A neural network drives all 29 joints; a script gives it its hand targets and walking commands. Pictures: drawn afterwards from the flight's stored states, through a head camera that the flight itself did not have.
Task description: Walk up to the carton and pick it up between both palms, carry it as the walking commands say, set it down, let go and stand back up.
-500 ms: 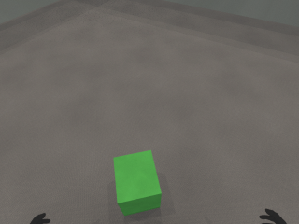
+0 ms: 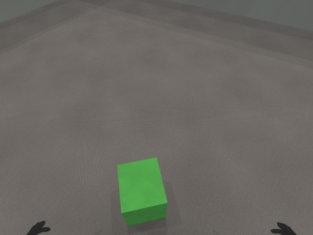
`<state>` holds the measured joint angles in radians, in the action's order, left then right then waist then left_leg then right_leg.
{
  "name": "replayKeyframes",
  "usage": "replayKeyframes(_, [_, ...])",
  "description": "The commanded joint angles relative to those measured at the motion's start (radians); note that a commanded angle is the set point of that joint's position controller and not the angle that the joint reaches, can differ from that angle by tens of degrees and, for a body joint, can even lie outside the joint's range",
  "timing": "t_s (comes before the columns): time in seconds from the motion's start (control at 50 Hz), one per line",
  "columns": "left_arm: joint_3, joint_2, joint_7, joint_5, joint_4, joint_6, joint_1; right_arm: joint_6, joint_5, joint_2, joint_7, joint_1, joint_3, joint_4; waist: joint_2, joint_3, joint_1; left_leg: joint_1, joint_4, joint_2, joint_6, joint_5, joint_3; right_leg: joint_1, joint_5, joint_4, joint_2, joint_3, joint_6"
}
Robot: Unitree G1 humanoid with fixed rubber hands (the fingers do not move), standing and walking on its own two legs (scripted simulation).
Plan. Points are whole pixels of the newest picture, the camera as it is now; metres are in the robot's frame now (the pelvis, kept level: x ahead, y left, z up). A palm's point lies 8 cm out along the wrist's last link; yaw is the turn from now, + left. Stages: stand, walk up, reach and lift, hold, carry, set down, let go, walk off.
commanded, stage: walk up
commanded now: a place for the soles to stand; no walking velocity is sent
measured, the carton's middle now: (142, 192) +0.44 +0.08 -0.63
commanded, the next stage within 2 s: none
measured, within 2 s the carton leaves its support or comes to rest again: neither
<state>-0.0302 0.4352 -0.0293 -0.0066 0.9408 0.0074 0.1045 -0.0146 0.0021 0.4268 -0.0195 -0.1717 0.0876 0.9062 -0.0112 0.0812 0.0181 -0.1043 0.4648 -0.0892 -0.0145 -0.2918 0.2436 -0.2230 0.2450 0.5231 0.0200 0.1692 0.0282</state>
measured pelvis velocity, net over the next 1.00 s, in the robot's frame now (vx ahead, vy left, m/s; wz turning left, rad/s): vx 0.00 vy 0.00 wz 0.00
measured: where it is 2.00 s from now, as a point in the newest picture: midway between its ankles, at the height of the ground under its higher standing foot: outside the picture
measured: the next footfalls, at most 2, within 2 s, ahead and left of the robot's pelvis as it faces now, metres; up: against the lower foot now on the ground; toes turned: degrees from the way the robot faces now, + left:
none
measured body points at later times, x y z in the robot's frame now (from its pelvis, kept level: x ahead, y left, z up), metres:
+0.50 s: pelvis +0.00 +0.00 +0.00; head +0.01 -0.01 +0.45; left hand +0.12 +0.33 -0.10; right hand +0.10 -0.34 -0.11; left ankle -0.03 +0.12 -0.74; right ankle +0.03 -0.14 -0.74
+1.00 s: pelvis +0.00 +0.00 +0.00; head +0.02 -0.01 +0.45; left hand +0.13 +0.33 -0.09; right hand +0.10 -0.34 -0.10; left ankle -0.03 +0.12 -0.74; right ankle +0.03 -0.14 -0.74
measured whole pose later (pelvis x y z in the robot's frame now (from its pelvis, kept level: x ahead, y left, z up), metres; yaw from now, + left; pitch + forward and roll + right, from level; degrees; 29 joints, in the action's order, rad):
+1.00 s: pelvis +0.00 +0.00 +0.00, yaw +0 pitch -3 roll +1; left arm -0.02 0.42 -0.03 0.00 0.94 0.00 0.10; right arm -0.02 0.00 0.43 -0.02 -0.17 0.09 0.90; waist 0.00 0.08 0.02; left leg -0.11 0.46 -0.09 -0.02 -0.29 0.24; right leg -0.21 0.23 0.49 0.02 0.17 0.03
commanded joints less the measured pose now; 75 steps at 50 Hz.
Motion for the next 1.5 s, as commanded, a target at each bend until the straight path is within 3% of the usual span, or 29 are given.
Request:
replayKeyframes(0.0, [-0.038, 0.166, -0.002, 0.001, -0.040, -0.005, 0.004, 0.009, 0.002, 0.190, 0.003, 0.055, 0.037, -0.065, 0.071, -0.053, -0.017, 0.016, -0.128, -0.162, 0.106, 0.062, -0.146, -0.029, -0.195, 0.001, -0.040, -0.020, -0.059])
replayKeyframes(0.08, [-0.043, 0.200, -0.002, 0.006, -0.042, -0.012, -0.025, -0.002, -0.006, 0.183, 0.000, 0.027, 0.036, -0.064, -0.013, -0.051, 0.005, 0.068, -0.022, -0.069, 0.052, 0.066, -0.120, -0.080, -0.229, -0.113, -0.080, 0.109, -0.091])
replayKeyframes(0.14, [-0.040, 0.204, -0.007, 0.007, -0.045, -0.017, -0.030, -0.003, -0.007, 0.178, 0.000, -0.004, 0.037, -0.056, -0.049, -0.079, 0.013, 0.106, -0.009, -0.044, 0.040, 0.061, -0.150, -0.097, -0.217, -0.155, -0.115, 0.189, -0.116])
replayKeyframes(0.22, [-0.034, 0.185, -0.007, 0.002, -0.046, -0.016, -0.040, 0.008, -0.003, 0.183, 0.005, -0.017, 0.041, -0.043, -0.049, -0.076, 0.010, 0.128, -0.076, -0.078, 0.057, 0.089, -0.162, -0.105, -0.231, -0.128, -0.085, 0.113, -0.086])
replayKeyframes(0.28, [-0.032, 0.162, -0.004, -0.001, -0.045, -0.010, -0.028, 0.013, 0.000, 0.195, 0.005, 0.007, 0.043, -0.046, 0.030, -0.072, -0.001, 0.081, -0.139, -0.141, 0.095, 0.093, -0.168, -0.063, -0.226, -0.026, -0.034, 0.004, -0.056])
replayKeyframes(0.32, [-0.034, 0.158, -0.003, 0.000, -0.043, -0.006, -0.007, 0.012, 0.001, 0.193, 0.005, 0.037, 0.040, -0.057, 0.068, -0.066, -0.012, 0.036, -0.150, -0.172, 0.115, 0.081, -0.163, -0.035, -0.190, 0.017, -0.032, -0.027, -0.053])
replayKeyframes(0.36, [-0.039, 0.167, -0.001, 0.002, -0.039, -0.005, 0.003, 0.008, 0.001, 0.189, 0.003, 0.055, 0.037, -0.066, 0.068, -0.051, -0.017, 0.016, -0.122, -0.155, 0.101, 0.059, -0.142, -0.030, -0.202, -0.008, -0.042, -0.015, -0.060])
replayKeyframes(0.42, [-0.043, 0.195, -0.001, 0.006, -0.041, -0.010, -0.021, 0.000, -0.005, 0.184, 0.001, 0.036, 0.036, -0.066, 0.003, -0.045, 0.000, 0.055, -0.041, -0.083, 0.059, 0.063, -0.117, -0.071, -0.234, -0.096, -0.069, 0.076, -0.082])
replayKeyframes(0.46, [-0.042, 0.204, -0.004, 0.007, -0.044, -0.015, -0.027, -0.003, -0.007, 0.180, 0.000, 0.010, 0.037, -0.061, -0.032, -0.067, 0.009, 0.089, -0.005, -0.054, 0.044, 0.068, -0.133, -0.089, -0.222, -0.137, -0.100, 0.155, -0.106])
replayKeyframes(0.5, [-0.039, 0.203, -0.007, 0.007, -0.045, -0.018, -0.031, -0.002, -0.007, 0.178, 0.001, -0.007, 0.037, -0.055, -0.051, -0.080, 0.013, 0.109, -0.012, -0.045, 0.040, 0.062, -0.152, -0.098, -0.217, -0.156, -0.115, 0.187, -0.116])
replayKeyframes(0.58, [-0.033, 0.183, -0.007, 0.002, -0.046, -0.015, -0.040, 0.009, -0.002, 0.184, 0.005, -0.017, 0.041, -0.042, -0.045, -0.076, 0.009, 0.126, -0.081, -0.082, 0.059, 0.091, -0.162, -0.103, -0.232, -0.123, -0.080, 0.103, -0.083])
replayKeyframes(0.64, [-0.032, 0.161, -0.004, -0.001, -0.045, -0.010, -0.026, 0.013, 0.000, 0.195, 0.005, 0.010, 0.043, -0.047, 0.037, -0.072, -0.002, 0.075, -0.143, -0.146, 0.098, 0.092, -0.168, -0.059, -0.223, -0.019, -0.033, -0.002, -0.055])
replayKeyframes(0.68, [-0.035, 0.158, -0.003, 0.000, -0.042, -0.006, -0.005, 0.012, 0.002, 0.192, 0.004, 0.039, 0.040, -0.058, 0.069, -0.065, -0.013, 0.033, -0.148, -0.172, 0.114, 0.079, -0.161, -0.033, -0.189, 0.015, -0.033, -0.027, -0.053])
replayKeyframes(0.72, [-0.039, 0.169, -0.001, 0.002, -0.039, -0.006, 0.001, 0.008, 0.001, 0.189, 0.003, 0.054, 0.036, -0.066, 0.065, -0.049, -0.017, 0.018, -0.117, -0.149, 0.097, 0.058, -0.139, -0.032, -0.208, -0.017, -0.044, -0.010, -0.061])
replayKeyframes(0.78, [-0.043, 0.196, -0.001, 0.006, -0.041, -0.011, -0.023, -0.001, -0.006, 0.183, 0.001, 0.032, 0.036, -0.065, -0.002, -0.047, 0.002, 0.060, -0.036, -0.079, 0.056, 0.066, -0.118, -0.073, -0.234, -0.102, -0.072, 0.085, -0.085])
replayKeyframes(0.82, [-0.042, 0.204, -0.004, 0.007, -0.044, -0.015, -0.027, -0.003, -0.007, 0.180, 0.000, 0.007, 0.037, -0.060, -0.034, -0.070, 0.010, 0.092, -0.005, -0.053, 0.043, 0.068, -0.135, -0.090, -0.222, -0.141, -0.103, 0.160, -0.108])
replayKeyframes(0.86, [-0.039, 0.202, -0.007, 0.007, -0.045, -0.018, -0.031, -0.001, -0.007, 0.177, 0.001, -0.009, 0.037, -0.054, -0.052, -0.081, 0.013, 0.111, -0.016, -0.046, 0.040, 0.063, -0.154, -0.098, -0.218, -0.157, -0.115, 0.186, -0.115])
replayKeyframes(0.94, [-0.033, 0.181, -0.006, 0.002, -0.045, -0.015, -0.040, 0.010, -0.002, 0.185, 0.005, -0.016, 0.042, -0.042, -0.040, -0.075, 0.008, 0.124, -0.086, -0.086, 0.061, 0.093, -0.162, -0.100, -0.233, -0.118, -0.076, 0.094, -0.080])
replayKeyframes(1.0, [-0.032, 0.159, -0.004, -0.001, -0.044, -0.009, -0.024, 0.013, 0.000, 0.195, 0.005, 0.013, 0.043, -0.048, 0.042, -0.071, -0.003, 0.070, -0.146, -0.150, 0.100, 0.091, -0.168, -0.054, -0.220, -0.014, -0.032, -0.007, -0.054])
replayKeyframes(1.04, [-0.035, 0.159, -0.002, 0.000, -0.041, -0.006, -0.004, 0.012, 0.002, 0.191, 0.004, 0.041, 0.039, -0.059, 0.070, -0.063, -0.014, 0.030, -0.146, -0.170, 0.113, 0.077, -0.159, -0.032, -0.190, 0.012, -0.034, -0.026, -0.054])
replayKeyframes(1.08, [-0.039, 0.171, -0.001, 0.002, -0.038, -0.006, 0.000, 0.007, 0.000, 0.188, 0.003, 0.053, 0.036, -0.066, 0.061, -0.048, -0.016, 0.021, -0.111, -0.143, 0.092, 0.057, -0.136, -0.035, -0.215, -0.025, -0.046, -0.005, -0.063])
replayKeyframes(1.12, [-0.042, 0.190, 0.000, 0.005, -0.039, -0.009, -0.017, 0.001, -0.004, 0.184, 0.001, 0.041, 0.036, -0.066, 0.017, -0.043, -0.003, 0.047, -0.057, -0.094, 0.064, 0.061, -0.119, -0.062, -0.238, -0.082, -0.062, 0.054, -0.077])
replayKeyframes(1.2, [-0.040, 0.203, -0.006, 0.007, -0.044, -0.017, -0.029, -0.002, -0.008, 0.178, 0.001, -0.004, 0.037, -0.056, -0.045, -0.078, 0.012, 0.104, -0.009, -0.047, 0.040, 0.065, -0.147, -0.094, -0.219, -0.153, -0.112, 0.181, -0.115])
replayKeyframes(1.28, [-0.034, 0.186, -0.007, 0.003, -0.045, -0.016, -0.040, 0.008, -0.003, 0.181, 0.005, -0.019, 0.040, -0.043, -0.051, -0.077, 0.010, 0.128, -0.072, -0.074, 0.054, 0.087, -0.161, -0.104, -0.231, -0.135, -0.089, 0.120, -0.089])
replayKeyframes(1.38, [-0.034, 0.157, -0.003, 0.000, -0.042, -0.007, -0.012, 0.013, 0.001, 0.193, 0.005, 0.030, 0.041, -0.054, 0.062, -0.067, -0.010, 0.044, -0.150, -0.167, 0.111, 0.084, -0.164, -0.038, -0.199, 0.008, -0.031, -0.023, -0.053])
replayKeyframes(1.42, [-0.038, 0.165, -0.001, 0.002, -0.039, -0.006, 0.001, 0.010, 0.001, 0.189, 0.004, 0.050, 0.037, -0.063, 0.068, -0.055, -0.016, 0.021, -0.129, -0.158, 0.103, 0.065, -0.146, -0.029, -0.201, -0.006, -0.041, -0.018, -0.059])
replayKeyframes(1.48, [-0.042, 0.191, 0.000, 0.005, -0.039, -0.010, -0.019, 0.001, -0.005, 0.184, 0.001, 0.037, 0.036, -0.065, 0.011, -0.045, -0.002, 0.052, -0.052, -0.090, 0.062, 0.064, -0.118, -0.065, -0.238, -0.088, -0.065, 0.062, -0.079])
